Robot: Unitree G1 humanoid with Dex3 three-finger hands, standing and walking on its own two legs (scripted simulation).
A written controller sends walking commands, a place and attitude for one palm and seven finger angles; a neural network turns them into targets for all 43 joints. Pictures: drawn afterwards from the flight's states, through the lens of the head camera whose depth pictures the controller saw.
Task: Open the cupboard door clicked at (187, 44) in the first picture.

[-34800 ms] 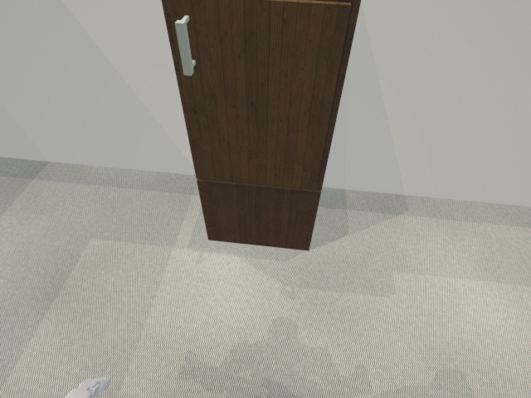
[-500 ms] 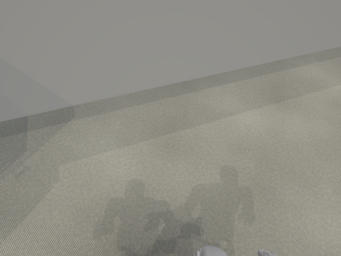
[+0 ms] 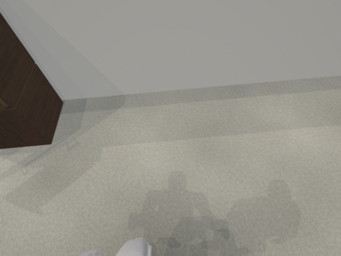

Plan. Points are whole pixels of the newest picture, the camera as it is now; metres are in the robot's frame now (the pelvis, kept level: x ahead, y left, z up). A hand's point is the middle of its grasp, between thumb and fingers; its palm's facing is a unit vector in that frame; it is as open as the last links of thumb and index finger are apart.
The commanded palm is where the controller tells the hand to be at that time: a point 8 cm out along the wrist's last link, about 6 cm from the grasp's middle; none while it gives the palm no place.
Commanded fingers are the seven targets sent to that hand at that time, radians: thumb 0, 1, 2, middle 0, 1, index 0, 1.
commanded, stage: turn to face it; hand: left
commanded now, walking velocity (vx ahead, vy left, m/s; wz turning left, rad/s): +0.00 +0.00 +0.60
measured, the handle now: out of the picture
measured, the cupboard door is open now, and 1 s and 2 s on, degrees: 40 40 40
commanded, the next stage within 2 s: take the last steps up to it in 1.22 s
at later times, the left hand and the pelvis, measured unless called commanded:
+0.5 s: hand out of the picture +0.08 +0.25 -0.16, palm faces +0.28 -0.93 -0.24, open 7.4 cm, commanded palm none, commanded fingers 0.00 0.90 0.90 -0.20 -0.30 -0.20 -0.30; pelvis +0.02 +0.02 +0.00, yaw +16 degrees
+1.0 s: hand out of the picture -0.04 +0.18 -0.18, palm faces +0.60 -0.76 -0.24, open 7.3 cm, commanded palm none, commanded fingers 0.00 0.90 0.90 -0.20 -0.30 -0.20 -0.30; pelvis +0.05 +0.00 -0.01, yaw +36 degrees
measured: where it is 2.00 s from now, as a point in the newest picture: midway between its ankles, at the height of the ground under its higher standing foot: outside the picture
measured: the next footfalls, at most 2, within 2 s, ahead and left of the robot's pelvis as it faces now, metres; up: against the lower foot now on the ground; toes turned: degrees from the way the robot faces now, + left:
left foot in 0.16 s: +0.05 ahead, +0.13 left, +0.00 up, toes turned +12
right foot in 0.60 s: +0.11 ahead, -0.11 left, +0.00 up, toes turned +18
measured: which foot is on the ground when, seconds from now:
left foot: up 0.00-0.14, down 0.16-0.60, up 0.62-1.00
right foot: down 0.00-0.16, up 0.18-0.58, down 0.60-1.00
